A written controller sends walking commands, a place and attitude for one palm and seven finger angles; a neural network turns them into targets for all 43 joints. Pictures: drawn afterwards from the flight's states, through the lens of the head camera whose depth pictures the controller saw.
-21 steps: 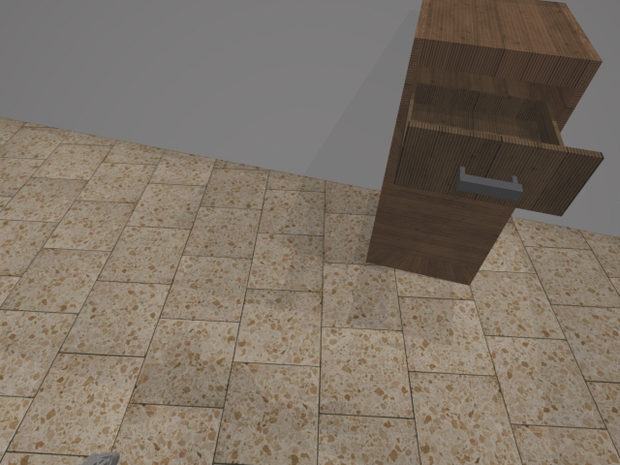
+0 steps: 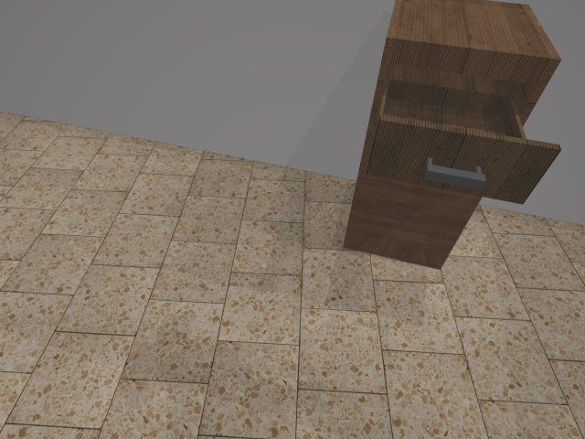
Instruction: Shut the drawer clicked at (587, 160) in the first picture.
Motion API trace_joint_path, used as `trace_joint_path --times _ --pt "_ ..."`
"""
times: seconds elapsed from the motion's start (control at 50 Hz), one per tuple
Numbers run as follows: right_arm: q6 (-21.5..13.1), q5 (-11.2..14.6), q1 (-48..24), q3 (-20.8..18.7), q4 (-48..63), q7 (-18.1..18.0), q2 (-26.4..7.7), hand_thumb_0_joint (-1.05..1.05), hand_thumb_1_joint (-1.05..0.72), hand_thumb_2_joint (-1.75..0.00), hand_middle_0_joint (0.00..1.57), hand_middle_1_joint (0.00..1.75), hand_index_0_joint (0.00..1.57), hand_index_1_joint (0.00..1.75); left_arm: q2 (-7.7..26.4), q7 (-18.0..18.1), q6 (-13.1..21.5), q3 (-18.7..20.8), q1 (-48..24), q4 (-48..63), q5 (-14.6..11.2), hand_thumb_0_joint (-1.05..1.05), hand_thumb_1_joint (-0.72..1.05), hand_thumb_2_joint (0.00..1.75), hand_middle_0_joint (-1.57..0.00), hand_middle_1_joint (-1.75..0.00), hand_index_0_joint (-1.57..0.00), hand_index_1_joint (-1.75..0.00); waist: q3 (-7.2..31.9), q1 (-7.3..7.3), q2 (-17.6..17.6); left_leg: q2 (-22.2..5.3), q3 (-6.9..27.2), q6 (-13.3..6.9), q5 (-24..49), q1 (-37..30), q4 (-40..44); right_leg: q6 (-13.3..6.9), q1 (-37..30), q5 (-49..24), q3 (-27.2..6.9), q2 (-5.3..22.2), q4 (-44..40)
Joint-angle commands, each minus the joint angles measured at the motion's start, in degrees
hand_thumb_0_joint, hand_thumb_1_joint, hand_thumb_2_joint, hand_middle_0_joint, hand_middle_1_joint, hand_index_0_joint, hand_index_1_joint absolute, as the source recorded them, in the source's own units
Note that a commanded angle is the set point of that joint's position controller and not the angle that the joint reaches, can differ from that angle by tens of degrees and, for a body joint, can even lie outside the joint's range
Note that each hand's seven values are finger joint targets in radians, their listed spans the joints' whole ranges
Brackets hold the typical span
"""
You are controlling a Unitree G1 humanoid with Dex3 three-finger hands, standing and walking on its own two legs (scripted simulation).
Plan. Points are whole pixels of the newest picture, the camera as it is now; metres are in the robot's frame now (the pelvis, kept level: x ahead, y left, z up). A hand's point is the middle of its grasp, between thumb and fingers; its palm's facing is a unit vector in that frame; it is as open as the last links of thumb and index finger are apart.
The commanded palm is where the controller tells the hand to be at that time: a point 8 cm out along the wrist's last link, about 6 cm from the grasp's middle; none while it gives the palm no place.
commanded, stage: stand and wait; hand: left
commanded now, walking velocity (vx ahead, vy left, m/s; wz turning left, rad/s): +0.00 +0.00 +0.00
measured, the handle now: (453, 171) +0.69 -0.32 -0.03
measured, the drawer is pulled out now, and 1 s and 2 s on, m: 0.29 0.29 0.29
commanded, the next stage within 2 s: look at it before walking up in 0.44 s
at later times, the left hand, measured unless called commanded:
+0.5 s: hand out of the picture +0.07 +0.23 -0.15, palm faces -0.02 -0.94 -0.34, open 7.4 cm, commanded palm none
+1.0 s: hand out of the picture +0.07 +0.23 -0.15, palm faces -0.02 -0.94 -0.33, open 7.4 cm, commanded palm none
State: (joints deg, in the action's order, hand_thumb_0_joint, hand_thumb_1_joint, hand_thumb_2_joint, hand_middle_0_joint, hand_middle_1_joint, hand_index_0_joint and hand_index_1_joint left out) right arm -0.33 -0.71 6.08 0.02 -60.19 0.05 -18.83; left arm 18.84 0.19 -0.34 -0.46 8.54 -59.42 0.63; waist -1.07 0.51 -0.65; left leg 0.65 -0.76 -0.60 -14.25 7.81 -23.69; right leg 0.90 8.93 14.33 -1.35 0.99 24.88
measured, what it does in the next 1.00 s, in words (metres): stands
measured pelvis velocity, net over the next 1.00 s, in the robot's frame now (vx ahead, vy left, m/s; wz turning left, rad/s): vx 0.00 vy -0.01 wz -0.01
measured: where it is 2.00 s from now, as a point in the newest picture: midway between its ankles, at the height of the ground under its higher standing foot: outside the picture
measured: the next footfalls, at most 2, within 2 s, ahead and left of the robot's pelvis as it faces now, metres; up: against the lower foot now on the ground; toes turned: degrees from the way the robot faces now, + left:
none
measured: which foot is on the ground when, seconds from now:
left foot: down 0.00-1.00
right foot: down 0.00-1.00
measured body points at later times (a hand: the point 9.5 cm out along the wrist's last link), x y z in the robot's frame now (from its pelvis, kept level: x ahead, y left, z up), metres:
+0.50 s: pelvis -0.01 -0.01 +0.00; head -0.01 -0.01 +0.45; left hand +0.07 +0.28 -0.13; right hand +0.06 -0.31 -0.13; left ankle -0.02 +0.11 -0.74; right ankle -0.01 -0.13 -0.74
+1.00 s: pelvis +0.00 -0.01 +0.00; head +0.00 -0.01 +0.45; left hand +0.07 +0.28 -0.13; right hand +0.07 -0.31 -0.13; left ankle -0.02 +0.11 -0.74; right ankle -0.01 -0.13 -0.74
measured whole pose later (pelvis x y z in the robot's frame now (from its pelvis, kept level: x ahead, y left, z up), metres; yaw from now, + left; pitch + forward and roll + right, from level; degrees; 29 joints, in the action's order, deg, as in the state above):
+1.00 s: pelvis +0.00 -0.01 +0.00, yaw +0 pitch -1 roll +0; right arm -0.5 -0.5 7.3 0.3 -63.7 0.0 -19.1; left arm 19.2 0.2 0.2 -0.2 8.4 -62.0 0.6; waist -1.4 0.2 -0.4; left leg -0.7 -0.7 0.7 -12.0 6.7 -20.1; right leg -0.3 8.0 12.0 -1.2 -0.4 21.5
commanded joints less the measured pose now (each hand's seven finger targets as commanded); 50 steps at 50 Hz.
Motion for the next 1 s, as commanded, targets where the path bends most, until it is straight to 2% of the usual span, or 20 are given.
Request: trace_joint_path --times 0.0,0.28,0.4,0.5,0.7,0.78,0.86,0.9,0.98 --pt "-1.8 0.1 -3.5 -2.7 3.2 -0.8 -11.7 0.00 -0.90 -0.90 0.20 0.30 0.20 0.30 12.3 0.7 1.8 2.6 -3.3 3.3 0.0 0.00 0.90 0.90 -0.20 -0.30 -0.20 -0.30 3.8 -0.46 1.1 -6.7 5.2 -1.4 11.7 -0.4 3.9 -2.8 -0.9 -13.1 -4.6 5.8 -3.2" --pt "-1.6 0.2 -2.1 -2.3 0.7 -0.7 -12.0 0.00 -0.90 -0.90 0.20 0.30 0.20 0.30 12.7 0.6 1.9 2.4 -3.1 1.3 -0.1 0.00 0.90 0.90 -0.20 -0.30 -0.20 -0.30 2.1 -0.49 0.0 -7.0 5.4 -0.9 7.5 0.2 5.7 -3.0 -0.2 -9.0 -5.9 5.9 -5.7" --pt "-1.7 0.1 -1.9 -2.2 0.2 -0.8 -12.0 0.00 -0.90 -0.90 0.20 0.30 0.20 0.30 12.5 0.6 1.9 2.5 -3.2 1.2 -0.1 0.00 0.90 0.90 -0.20 -0.30 -0.20 -0.30 2.3 -0.41 0.9 -7.1 5.5 -0.8 8.0 0.2 5.9 -3.0 -0.2 -9.2 -5.9 5.7 -5.7" --pt "-1.7 0.2 -1.6 -2.2 0.3 -0.7 -11.8 0.00 -0.90 -0.90 0.20 0.30 0.20 0.30 12.5 0.6 2.0 2.4 -3.3 1.3 0.0 0.00 0.90 0.90 -0.20 -0.30 -0.20 -0.30 2.2 -0.51 -0.2 -7.1 5.4 -0.8 8.2 0.0 6.0 -3.0 -0.1 -9.5 -6.0 5.9 -6.1" --pt "-1.7 0.2 -1.5 -2.1 0.2 -0.7 -11.6 0.00 -0.90 -0.90 0.20 0.30 0.20 0.30 12.3 0.5 2.0 2.5 -3.2 1.3 0.0 0.00 0.90 0.90 -0.20 -0.30 -0.20 -0.30 2.0 -0.48 0.5 -7.2 5.5 -0.7 8.0 0.0 6.3 -2.9 -0.1 -8.9 -6.1 5.7 -6.5" --pt "-1.8 0.2 -1.4 -2.1 0.2 -0.8 -11.7 0.00 -0.90 -0.90 0.20 0.30 0.20 0.30 12.2 0.5 2.1 2.5 -2.8 1.3 0.0 0.00 0.90 0.90 -0.20 -0.30 -0.20 -0.30 3.5 -0.50 0.5 -7.4 5.4 -0.7 10.4 -1.1 5.8 -3.0 -1.1 -11.9 -5.7 5.8 -6.0" --pt "-1.8 0.3 -1.3 -2.1 0.1 -0.9 -11.6 0.00 -0.90 -0.90 0.20 0.30 0.20 0.30 12.2 0.6 2.1 2.5 -2.7 1.1 0.0 0.00 0.90 0.90 -0.20 -0.30 -0.20 -0.30 3.3 -0.53 0.3 -7.5 5.4 -0.6 11.8 -1.2 5.9 -3.0 -1.6 -13.8 -5.4 5.8 -5.8" --pt "-1.7 0.3 -1.6 -2.1 0.0 -0.9 -11.6 0.00 -0.90 -0.90 0.20 0.30 0.20 0.30 12.1 0.6 2.0 2.5 -2.7 1.0 0.0 0.00 0.90 0.90 -0.20 -0.30 -0.20 -0.30 2.3 -0.39 0.9 -7.5 5.3 -0.6 10.6 -0.9 6.3 -2.9 -1.0 -12.5 -5.4 5.8 -6.2" --pt "-1.7 0.3 -1.4 -2.0 -0.1 -0.9 -11.6 0.00 -0.90 -0.90 0.20 0.30 0.20 0.30 12.2 0.6 2.0 2.4 -2.6 0.9 0.0 0.00 0.90 0.90 -0.20 -0.30 -0.20 -0.30 2.8 -0.47 0.6 -7.5 5.4 -0.6 10.5 -1.2 6.6 -2.8 -1.3 -11.9 -5.4 5.8 -6.3"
